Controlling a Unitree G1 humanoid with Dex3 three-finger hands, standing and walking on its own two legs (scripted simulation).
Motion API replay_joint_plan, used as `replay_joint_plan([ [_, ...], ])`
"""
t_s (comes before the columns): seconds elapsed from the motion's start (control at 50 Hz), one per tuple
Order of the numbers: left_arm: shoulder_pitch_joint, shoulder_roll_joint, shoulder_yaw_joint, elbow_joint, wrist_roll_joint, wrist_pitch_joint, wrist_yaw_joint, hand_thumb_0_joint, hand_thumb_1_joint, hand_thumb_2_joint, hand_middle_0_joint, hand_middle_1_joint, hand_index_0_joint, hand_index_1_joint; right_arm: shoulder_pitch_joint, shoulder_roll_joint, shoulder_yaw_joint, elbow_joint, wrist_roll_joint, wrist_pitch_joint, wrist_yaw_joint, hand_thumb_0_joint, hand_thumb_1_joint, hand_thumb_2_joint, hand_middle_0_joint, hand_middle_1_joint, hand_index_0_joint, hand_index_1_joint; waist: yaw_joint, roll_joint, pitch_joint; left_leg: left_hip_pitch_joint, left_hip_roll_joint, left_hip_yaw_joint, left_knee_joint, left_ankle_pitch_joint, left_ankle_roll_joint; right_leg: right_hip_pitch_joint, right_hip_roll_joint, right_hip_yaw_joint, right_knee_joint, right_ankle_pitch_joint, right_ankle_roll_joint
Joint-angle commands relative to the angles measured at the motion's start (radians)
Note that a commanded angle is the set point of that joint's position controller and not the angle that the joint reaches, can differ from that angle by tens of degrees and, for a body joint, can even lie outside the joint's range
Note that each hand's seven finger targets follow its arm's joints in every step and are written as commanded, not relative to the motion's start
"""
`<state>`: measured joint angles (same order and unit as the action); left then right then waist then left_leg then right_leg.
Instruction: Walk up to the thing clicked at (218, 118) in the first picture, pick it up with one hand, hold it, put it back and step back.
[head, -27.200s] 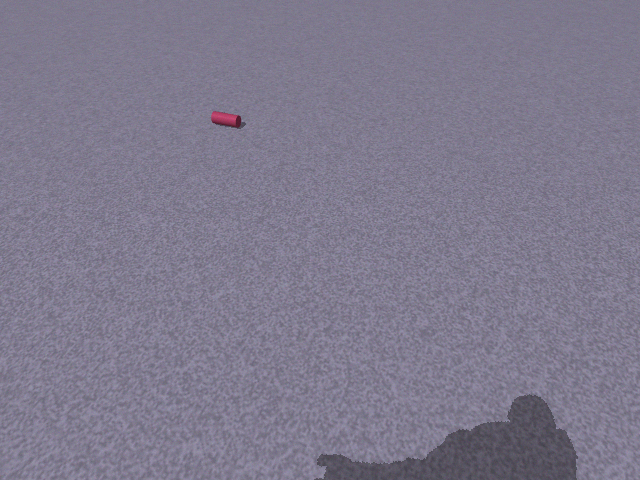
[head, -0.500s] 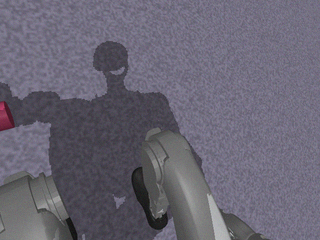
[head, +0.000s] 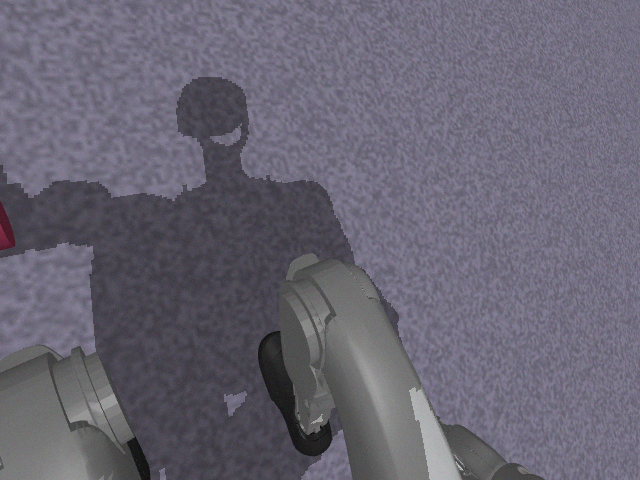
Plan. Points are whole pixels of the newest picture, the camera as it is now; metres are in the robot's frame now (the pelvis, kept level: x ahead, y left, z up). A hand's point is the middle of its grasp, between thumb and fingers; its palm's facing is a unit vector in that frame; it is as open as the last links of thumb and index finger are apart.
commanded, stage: open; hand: left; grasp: from above
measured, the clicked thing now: out of the picture +0.45 +0.31 -0.26
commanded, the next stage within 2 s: withdraw in 0.28 s
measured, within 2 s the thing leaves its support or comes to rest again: neither
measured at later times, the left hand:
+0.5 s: hand out of the picture +0.44 +0.30 -0.24, palm faces -0.44 -0.12 -0.89, open 13.7 cm
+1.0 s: hand out of the picture +0.43 +0.32 -0.06, palm faces -0.48 -0.12 -0.87, open 14.0 cm
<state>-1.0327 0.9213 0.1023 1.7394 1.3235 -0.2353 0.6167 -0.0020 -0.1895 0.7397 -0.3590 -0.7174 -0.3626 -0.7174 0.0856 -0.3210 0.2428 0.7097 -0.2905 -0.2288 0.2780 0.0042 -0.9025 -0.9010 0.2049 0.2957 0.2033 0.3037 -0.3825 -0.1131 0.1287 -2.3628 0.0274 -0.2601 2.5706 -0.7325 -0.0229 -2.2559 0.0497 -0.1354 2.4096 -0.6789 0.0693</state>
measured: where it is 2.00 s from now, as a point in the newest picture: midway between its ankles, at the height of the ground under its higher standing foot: (226, 460)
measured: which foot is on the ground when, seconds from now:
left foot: down 0.00-1.00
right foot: down 0.00-1.00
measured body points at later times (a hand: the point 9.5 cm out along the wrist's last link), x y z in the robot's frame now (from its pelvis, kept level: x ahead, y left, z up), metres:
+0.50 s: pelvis +0.00 +0.00 +0.00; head +0.26 +0.12 +0.34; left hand +0.46 +0.30 -0.19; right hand +0.06 -0.26 -0.06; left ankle +0.06 +0.13 -0.26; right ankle +0.11 -0.12 -0.26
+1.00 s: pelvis -0.01 -0.01 +0.07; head +0.20 +0.06 +0.46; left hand +0.45 +0.32 -0.01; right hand +0.10 -0.27 -0.05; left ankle +0.06 +0.13 -0.26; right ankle +0.11 -0.12 -0.26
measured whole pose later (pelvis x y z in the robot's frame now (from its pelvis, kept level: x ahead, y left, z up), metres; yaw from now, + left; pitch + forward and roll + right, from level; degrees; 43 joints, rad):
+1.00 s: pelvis -0.01 -0.01 +0.07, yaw +7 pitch +33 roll -7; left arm -0.97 0.66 -0.04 1.31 1.11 -0.07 0.17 0.00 -0.51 1.01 -0.09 -1.00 -0.09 -1.00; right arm 0.16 -0.30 0.05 0.68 -0.09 -0.03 0.21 0.01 -0.91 -0.90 0.20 0.30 0.20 0.30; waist -0.22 0.04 -0.10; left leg -2.22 0.03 -0.13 2.30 -0.67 -0.02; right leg -2.15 0.01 -0.05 2.23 -0.66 0.04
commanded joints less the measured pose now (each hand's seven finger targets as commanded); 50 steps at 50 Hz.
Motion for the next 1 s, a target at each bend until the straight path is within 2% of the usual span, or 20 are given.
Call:
replay_joint_plan([
  [0.0,-0.232,0.193,0.001,-0.122,-0.021,-0.008,0.029,0.0,-0.327,0.852,-0.23,-0.851,-0.232,-0.848,0.185,-0.33,-0.095,-0.006,0.009,0.004,-0.013,0.0,-0.896,-0.901,0.201,0.301,0.201,0.301,-0.019,0.493,-0.673,0.488,0.01,0.127,-0.256,0.252,0.03,0.38,0.04,-0.121,-0.205,0.298,-0.084],
  [0.08,-0.233,0.208,0.021,-0.116,-0.014,-0.021,0.036,0.0,-0.402,0.907,-0.166,-0.899,-0.166,-0.899,0.188,-0.315,-0.09,0.002,0.01,0.022,-0.022,0.0,-0.893,-0.9,0.201,0.301,0.201,0.301,-0.012,0.492,-0.658,0.469,0.01,0.121,-0.27,0.234,0.026,0.366,0.041,-0.127,-0.201,0.276,-0.09],
  [0.14,-0.253,0.168,-0.018,-0.12,-0.009,-0.029,0.03,0.0,-0.438,0.949,-0.137,-0.932,-0.134,-0.934,0.186,-0.321,-0.094,-0.01,0.01,0.025,-0.026,0.0,-0.891,-0.899,0.201,0.301,0.201,0.301,-0.031,0.471,-0.645,0.451,0.009,0.126,-0.262,0.211,0.035,0.366,0.044,-0.113,-0.216,0.268,-0.085],
  [0.16,-0.25,0.189,-0.003,-0.105,-0.011,-0.031,0.033,0.0,-0.433,0.94,-0.134,-0.938,-0.134,-0.937,0.196,-0.32,-0.093,-0.001,0.008,0.024,-0.024,0.0,-0.891,-0.899,0.201,0.301,0.201,0.301,-0.038,0.459,-0.633,0.447,0.011,0.127,-0.252,0.212,0.037,0.368,0.043,-0.115,-0.214,0.271,-0.081],
  [0.3,-0.24,0.203,0.013,-0.119,-0.001,-0.033,0.049,0.0,-0.471,0.989,-0.086,-1.003,-0.089,-0.998,0.193,-0.319,-0.092,0.002,0.009,0.018,-0.028,0.0,-0.89,-0.899,0.201,0.301,0.201,0.301,-0.018,0.495,-0.664,0.49,0.009,0.122,-0.273,0.234,0.025,0.365,0.039,-0.124,-0.203,0.278,-0.087],
  [0.32,-0.23,0.174,-0.013,-0.089,0.008,-0.027,0.045,0.0,-0.466,0.984,-0.084,-1.016,-0.091,-1.008,0.19,-0.318,-0.092,-0.004,0.006,0.015,-0.023,0.0,-0.891,-0.899,0.201,0.301,0.201,0.301,-0.034,0.492,-0.628,0.478,0.01,0.126,-0.265,0.226,0.027,0.349,0.039,-0.125,-0.2,0.275,-0.086],
  [0.36,-0.248,0.194,-0.007,-0.09,0.006,-0.022,0.045,0.0,-0.47,1.035,-0.088,-1.03,-0.087,-1.029,0.19,-0.322,-0.089,-0.005,0.005,0.012,-0.021,0.0,-0.89,-0.898,0.201,0.301,0.201,0.301,-0.04,0.462,-0.609,0.458,0.01,0.128,-0.261,0.204,0.031,0.351,0.041,-0.12,-0.211,0.258,-0.082],
  [0.38,-0.281,0.211,0.009,-0.131,0.002,-0.023,0.048,0.0,-0.482,0.958,-0.072,-1.024,-0.092,-1.002,0.189,-0.321,-0.086,-0.003,0.01,0.008,-0.021,0.0,-0.899,-0.897,0.201,0.3,0.201,0.3,-0.033,0.485,-0.622,0.472,0.007,0.123,-0.265,0.208,0.028,0.337,0.034,-0.127,-0.199,0.257,-0.085],
  [0.42,-0.297,0.224,0.011,-0.193,0.002,-0.017,0.056,0.0,-0.509,0.977,-0.069,-1.021,-0.081,-1.007,0.181,-0.327,-0.099,-0.011,0.012,0.005,-0.022,0.0,-0.904,-0.9,0.201,0.3,0.201,0.3,-0.01,0.548,-0.696,0.531,0.013,0.124,-0.275,0.242,0.021,0.362,0.04,-0.118,-0.2,0.282,-0.091],
  [0.48,-0.287,0.193,0.023,-0.219,-0.008,0.015,0.071,0.0,-0.499,0.969,-0.067,-1.013,-0.081,-0.997,0.191,-0.324,-0.113,-0.012,0.012,-0.004,-0.006,0.0,-0.9,-0.899,0.201,0.3,0.201,0.3,-0.003,0.593,-0.727,0.575,0.015,0.126,-0.285,0.272,0.011,0.334,0.036,-0.128,-0.189,0.309,-0.09],
  [0.5,-0.281,0.216,0.051,-0.197,-0.011,0.032,0.076,0.0,-0.503,0.97,-0.067,-1.01,-0.08,-0.995,0.206,-0.325,-0.123,0.008,0.014,-0.005,0.0,0.0,-0.901,-0.899,0.201,0.3,0.201,0.3,-0.01,0.588,-0.721,0.57,0.016,0.127,-0.276,0.275,0.011,0.33,0.034,-0.126,-0.183,0.318,-0.089],
  [0.56,-0.27,0.161,0.053,-0.329,-0.051,0.081,0.069,0.0,-0.511,0.975,-0.065,-1.009,-0.076,-0.996,0.2,-0.3,-0.148,-0.004,0.031,0.001,0.018,0.0,-0.9,-0.9,0.201,0.3,0.201,0.3,0.049,0.676,-0.831,0.629,0.011,0.147,-0.303,0.337,0.003,0.326,0.03,-0.115,-0.189,0.355,-0.098],
  [0.58,-0.264,0.133,0.038,-0.333,-0.063,0.101,0.058,0.0,-0.514,0.976,-0.064,-1.002,-0.073,-0.991,0.214,-0.293,-0.156,0.009,0.039,0.004,0.027,0.0,-0.9,-0.9,0.201,0.3,0.2,0.3,0.047,0.679,-0.82,0.614,0.007,0.159,-0.305,0.337,0.005,0.32,0.031,-0.107,-0.192,0.358,-0.099],
  [0.68,-0.223,0.078,0.02,-0.54,-0.147,0.197,-0.055,0.0,-0.529,0.995,-0.068,-1.002,-0.068,-1.0,0.24,-0.27,-0.222,0.005,0.123,0.06,0.032,0.0,-0.901,-0.902,0.2,0.3,0.2,0.3,0.127,0.633,-0.966,0.596,-0.003,0.193,-0.361,0.342,0.028,0.387,0.027,-0.056,-0.262,0.367,-0.1],
  [0.7,-0.205,0.023,-0.014,-0.54,-0.166,0.216,-0.096,0.0,-0.534,0.999,-0.069,-0.999,-0.067,-1.0,0.254,-0.261,-0.238,0.014,0.139,0.076,0.031,0.0,-0.904,-0.903,0.2,0.3,0.2,0.3,0.12,0.589,-0.967,0.595,-0.003,0.197,-0.375,0.331,0.03,0.41,0.029,-0.046,-0.275,0.356,-0.103],
  [0.74,-0.213,0.015,-0.029,-0.584,-0.19,0.234,-0.176,0.0,-0.539,1.008,-0.072,-0.993,-0.065,-1.0,0.271,-0.255,-0.266,0.011,0.166,0.115,0.02,0.0,-0.906,-0.905,0.2,0.3,0.2,0.3,0.12,0.513,-0.959,0.56,-0.009,0.2,-0.41,0.286,0.039,0.432,0.026,-0.027,-0.319,0.312,-0.102],
  [0.78,-0.213,-0.045,-0.07,-0.58,-0.212,0.236,-0.262,0.0,-0.545,1.018,-0.073,-0.997,-0.063,-1.007,0.277,-0.237,-0.281,0.006,0.182,0.149,-0.001,0.0,-0.908,-0.906,0.2,0.301,0.2,0.301,0.113,0.428,-0.898,0.519,-0.016,0.201,-0.441,0.225,0.046,0.433,0.023,-0.011,-0.362,0.243,-0.105],
  [0.88,-0.191,-0.119,-0.128,-0.556,-0.217,0.194,-0.419,0.0,-0.526,1.017,-0.082,-1.0,-0.072,-1.01,0.286,-0.23,-0.284,-0.031,0.207,0.199,-0.065,0.0,-0.903,-0.904,0.2,0.3,0.2,0.3,0.104,0.246,-0.753,0.465,-0.032,0.2,-0.481,0.171,0.055,0.432,0.006,0.001,-0.435,0.163,-0.115],
  [0.92,-0.196,-0.115,-0.134,-0.539,-0.217,0.166,-0.446,0.0,-0.515,1.014,-0.085,-1.002,-0.078,-1.01,0.283,-0.22,-0.276,-0.05,0.207,0.208,-0.092,0.0,-0.898,-0.902,0.2,0.3,0.2,0.3,0.098,0.204,-0.713,0.43,-0.039,0.212,-0.489,0.145,0.058,0.449,0.003,0.012,-0.463,0.123,-0.115],
  [0.98,-0.23,-0.069,-0.121,-0.539,-0.2,0.116,-0.446,0.0,-0.502,1.004,-0.096,-0.995,-0.09,-1.002,0.262,-0.2,-0.254,-0.062,0.201,0.214,-0.136,0.0,-0.898,-0.901,0.2,0.3,0.2,0.3,0.121,0.213,-0.705,0.424,-0.043,0.225,-0.489,0.126,0.053,0.461,-0.003,0.036,-0.48,0.076,-0.115],
])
